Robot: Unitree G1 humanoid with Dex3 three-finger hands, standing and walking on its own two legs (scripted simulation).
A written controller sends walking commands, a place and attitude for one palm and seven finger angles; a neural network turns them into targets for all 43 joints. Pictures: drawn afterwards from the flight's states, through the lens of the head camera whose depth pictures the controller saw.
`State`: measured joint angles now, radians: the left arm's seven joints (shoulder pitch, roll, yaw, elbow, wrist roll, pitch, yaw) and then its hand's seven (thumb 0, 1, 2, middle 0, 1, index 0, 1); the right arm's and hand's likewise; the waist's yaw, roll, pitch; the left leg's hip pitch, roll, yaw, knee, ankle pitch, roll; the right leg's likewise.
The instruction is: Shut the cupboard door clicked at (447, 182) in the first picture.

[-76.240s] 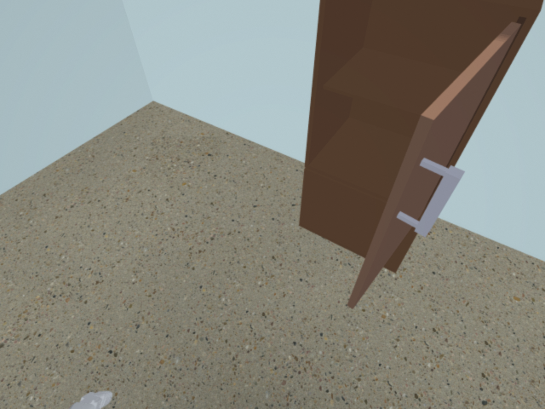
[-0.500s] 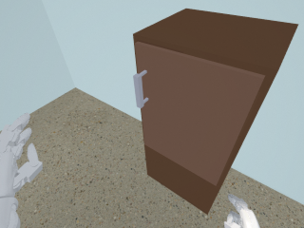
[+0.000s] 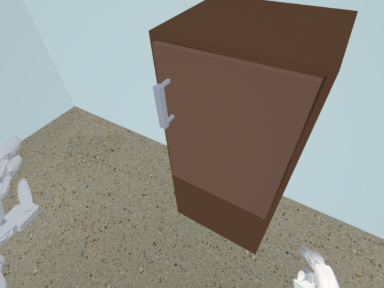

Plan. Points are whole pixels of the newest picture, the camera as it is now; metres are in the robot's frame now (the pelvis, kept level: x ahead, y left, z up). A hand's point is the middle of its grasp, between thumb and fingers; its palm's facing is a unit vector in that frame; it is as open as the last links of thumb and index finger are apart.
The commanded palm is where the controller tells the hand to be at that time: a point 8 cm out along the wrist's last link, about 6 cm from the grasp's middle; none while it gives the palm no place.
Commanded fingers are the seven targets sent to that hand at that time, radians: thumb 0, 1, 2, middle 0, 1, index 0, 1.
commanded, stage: step back with the hand held close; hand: left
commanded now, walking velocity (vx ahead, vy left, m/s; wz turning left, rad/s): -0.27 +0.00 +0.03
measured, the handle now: (165, 104) +0.61 +0.13 +0.06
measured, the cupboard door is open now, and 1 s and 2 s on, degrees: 0 0 0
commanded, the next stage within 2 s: stop stepping back and stand still in 0.96 s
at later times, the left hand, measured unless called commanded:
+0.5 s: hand out of the picture +0.12 +0.28 +0.16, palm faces +0.49 -0.76 -0.43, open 7.5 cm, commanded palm +0.05 +0.31 +0.18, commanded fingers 0.00 0.90 0.90 -0.20 -0.30 -0.20 -0.30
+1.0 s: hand out of the picture +0.04 +0.26 +0.17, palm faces +0.37 -0.84 -0.41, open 7.5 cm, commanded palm -0.03 +0.30 +0.18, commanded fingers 0.00 0.90 0.90 -0.20 -0.30 -0.20 -0.30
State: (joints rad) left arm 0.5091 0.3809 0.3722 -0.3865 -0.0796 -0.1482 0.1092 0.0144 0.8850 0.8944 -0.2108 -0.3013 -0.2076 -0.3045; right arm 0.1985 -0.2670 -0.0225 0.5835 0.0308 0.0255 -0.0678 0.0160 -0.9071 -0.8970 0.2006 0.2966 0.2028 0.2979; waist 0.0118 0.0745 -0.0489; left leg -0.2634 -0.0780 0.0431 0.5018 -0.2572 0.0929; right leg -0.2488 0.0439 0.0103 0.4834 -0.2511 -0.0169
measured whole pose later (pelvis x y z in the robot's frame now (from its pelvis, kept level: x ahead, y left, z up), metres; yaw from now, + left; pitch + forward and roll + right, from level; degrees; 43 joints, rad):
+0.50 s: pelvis -0.08 +0.01 -0.02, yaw +1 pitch -1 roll -1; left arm 0.48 0.37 0.43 -0.46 -0.01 -0.20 0.14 0.01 0.88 0.89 -0.21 -0.30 -0.21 -0.30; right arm 0.26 -0.23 -0.01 0.56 0.02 0.01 -0.07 0.02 -0.91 -0.90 0.20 0.30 0.20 0.30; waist 0.00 0.01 -0.01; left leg -0.44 -0.07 0.08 0.69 -0.33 0.10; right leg -0.42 0.02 0.00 0.65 -0.22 0.00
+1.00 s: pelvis -0.19 +0.01 -0.02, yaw -4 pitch +7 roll -3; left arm 0.46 0.46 0.46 -0.59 -0.08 -0.27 0.13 0.01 0.89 0.90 -0.21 -0.30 -0.20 -0.30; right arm 0.08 -0.15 0.04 0.60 -0.01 -0.12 -0.03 0.01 -0.90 -0.90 0.20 0.30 0.21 0.30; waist 0.04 -0.04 -0.04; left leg -0.61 0.03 0.18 0.35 0.11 0.05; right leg -0.07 0.03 -0.02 0.38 -0.42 -0.02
